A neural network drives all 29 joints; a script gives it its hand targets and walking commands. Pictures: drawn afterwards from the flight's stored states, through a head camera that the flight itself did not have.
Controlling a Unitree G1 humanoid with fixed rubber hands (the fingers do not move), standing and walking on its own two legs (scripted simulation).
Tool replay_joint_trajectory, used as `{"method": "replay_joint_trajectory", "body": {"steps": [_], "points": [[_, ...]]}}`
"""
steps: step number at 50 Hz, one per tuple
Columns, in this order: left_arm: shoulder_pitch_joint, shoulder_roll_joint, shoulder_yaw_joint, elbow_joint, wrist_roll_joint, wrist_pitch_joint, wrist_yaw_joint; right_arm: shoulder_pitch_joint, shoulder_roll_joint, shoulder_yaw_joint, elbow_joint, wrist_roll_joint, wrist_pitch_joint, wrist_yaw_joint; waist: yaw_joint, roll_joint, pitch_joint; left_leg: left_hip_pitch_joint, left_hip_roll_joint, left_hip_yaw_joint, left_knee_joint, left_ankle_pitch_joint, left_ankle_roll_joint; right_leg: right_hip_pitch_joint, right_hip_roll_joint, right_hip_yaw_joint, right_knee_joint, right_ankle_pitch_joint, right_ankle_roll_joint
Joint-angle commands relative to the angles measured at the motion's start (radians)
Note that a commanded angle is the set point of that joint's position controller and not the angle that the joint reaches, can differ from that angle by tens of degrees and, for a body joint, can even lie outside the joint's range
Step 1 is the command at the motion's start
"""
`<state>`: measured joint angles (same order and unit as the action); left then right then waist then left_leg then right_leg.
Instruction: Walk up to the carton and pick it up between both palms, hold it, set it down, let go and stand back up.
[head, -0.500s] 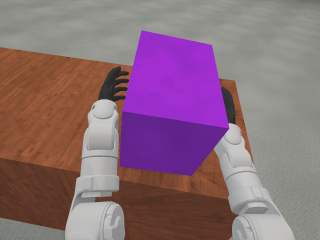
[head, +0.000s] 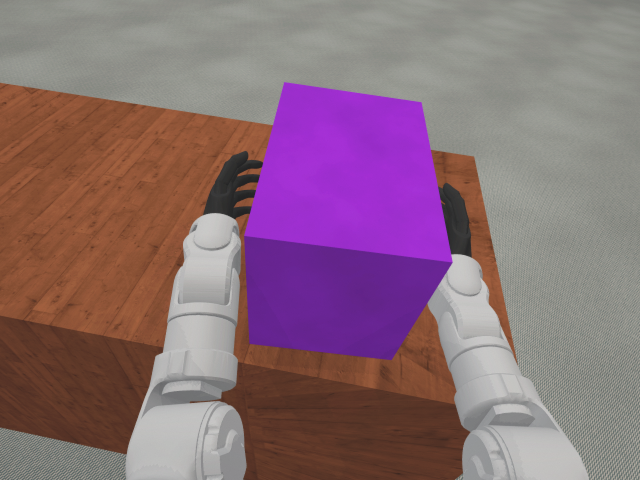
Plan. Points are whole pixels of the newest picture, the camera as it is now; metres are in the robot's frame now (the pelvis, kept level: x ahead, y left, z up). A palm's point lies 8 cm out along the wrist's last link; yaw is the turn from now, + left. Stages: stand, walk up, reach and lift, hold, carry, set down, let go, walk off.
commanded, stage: set down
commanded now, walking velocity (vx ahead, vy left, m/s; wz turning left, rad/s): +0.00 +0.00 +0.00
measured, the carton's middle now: (337, 220) +0.44 -0.02 +0.11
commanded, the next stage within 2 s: none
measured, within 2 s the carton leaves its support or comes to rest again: rests again in 1.02 s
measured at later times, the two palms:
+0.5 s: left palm (229, 225) +0.41 +0.13 +0.12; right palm (447, 256) +0.38 -0.16 +0.10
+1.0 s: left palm (231, 241) +0.41 +0.13 +0.08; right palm (438, 268) +0.38 -0.16 +0.07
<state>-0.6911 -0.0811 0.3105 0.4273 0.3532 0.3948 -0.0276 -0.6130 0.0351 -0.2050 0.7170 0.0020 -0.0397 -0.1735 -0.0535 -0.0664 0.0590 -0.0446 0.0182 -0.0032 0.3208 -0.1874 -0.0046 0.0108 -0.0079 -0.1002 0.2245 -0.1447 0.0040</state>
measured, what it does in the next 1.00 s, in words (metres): stands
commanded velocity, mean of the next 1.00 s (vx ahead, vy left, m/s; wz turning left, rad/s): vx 0.00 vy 0.00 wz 0.00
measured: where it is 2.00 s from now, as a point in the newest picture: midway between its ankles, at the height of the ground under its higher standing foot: outside the picture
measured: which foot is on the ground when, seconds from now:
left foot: down 0.00-1.00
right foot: down 0.00-1.00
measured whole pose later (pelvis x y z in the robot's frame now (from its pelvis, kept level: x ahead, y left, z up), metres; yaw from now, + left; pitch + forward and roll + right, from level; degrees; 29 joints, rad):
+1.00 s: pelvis +0.01 +0.01 +0.00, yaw -2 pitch +2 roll -1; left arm -0.72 -0.09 0.41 0.76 0.35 0.14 -0.01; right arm -0.63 0.11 -0.47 0.84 -0.26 -0.14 -0.10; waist -0.01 -0.02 0.01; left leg -0.15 0.02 0.04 0.31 -0.18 0.00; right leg -0.12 -0.01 -0.06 0.23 -0.13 0.01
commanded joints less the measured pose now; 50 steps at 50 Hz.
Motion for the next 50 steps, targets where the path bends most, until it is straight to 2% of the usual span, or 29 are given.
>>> {"method": "replay_joint_trajectory", "body": {"steps": [1, 14, 34, 38, 39, 42, 44, 50], "points": [[-0.515, -0.51, -0.39, -0.006, -0.092, -0.064, -0.127, -0.799, 0.415, 0.324, -0.242, -0.024, -0.102, 0.113, -0.008, 0.065, -0.451, 0.119, -0.038, 0.06, 0.007, 0.344, -0.043, 0.158, 0.042, -0.042, 0.043, 0.385, 0.038], [-0.549, -0.512, -0.317, 0.113, -0.072, -0.13, -0.118, -0.792, 0.433, 0.233, -0.145, -0.095, -0.117, 0.14, 0.011, 0.068, -0.458, 0.095, -0.033, 0.076, -0.005, 0.329, -0.048, 0.136, 0.042, -0.038, 0.036, 0.364, 0.036], [-0.601, -0.489, -0.202, 0.26, -0.041, -0.225, -0.11, -0.772, 0.483, 0.093, -0.044, -0.229, -0.137, 0.181, 0.025, 0.06, -0.504, 0.025, -0.034, 0.102, -0.024, 0.311, -0.04, 0.163, 0.034, -0.025, 0.053, 0.419, 0.047], [-0.591, -0.499, -0.206, 0.257, -0.038, -0.246, -0.102, -0.756, 0.493, 0.097, -0.038, -0.237, -0.152, 0.19, 0.029, 0.072, -0.541, 0.053, -0.03, 0.102, -0.003, 0.388, -0.05, 0.158, 0.042, -0.03, 0.062, 0.46, 0.041], [-0.577, -0.49, -0.193, 0.271, -0.027, -0.257, -0.101, -0.74, 0.505, 0.098, -0.026, -0.245, -0.155, 0.195, 0.042, 0.084, -0.495, 0.037, -0.027, 0.107, 0.0, 0.404, -0.049, 0.137, 0.041, -0.026, 0.068, 0.442, 0.037], [-0.574, -0.488, -0.178, 0.277, -0.016, -0.278, -0.1, -0.706, 0.511, 0.075, 0.004, -0.267, -0.159, 0.203, 0.039, 0.093, -0.49, 0.03, -0.026, 0.111, -0.005, 0.386, -0.05, 0.119, 0.038, -0.021, 0.064, 0.399, 0.034], [-0.564, -0.489, -0.18, 0.281, -0.02, -0.291, -0.095, -0.698, 0.515, 0.079, 0.0, -0.273, -0.169, 0.208, 0.047, 0.088, -0.522, 0.031, -0.023, 0.112, 0.003, 0.413, -0.049, 0.125, 0.038, -0.021, 0.068, 0.425, 0.031], [-0.568, -0.505, -0.216, 0.285, -0.042, -0.329, -0.084, -0.703, 0.536, 0.093, -0.021, -0.303, -0.202, 0.205, 0.039, 0.06, -0.581, 0.018, -0.019, 0.109, 0.017, 0.445, -0.046, 0.131, 0.043, -0.021, 0.087, 0.495, 0.036]]}}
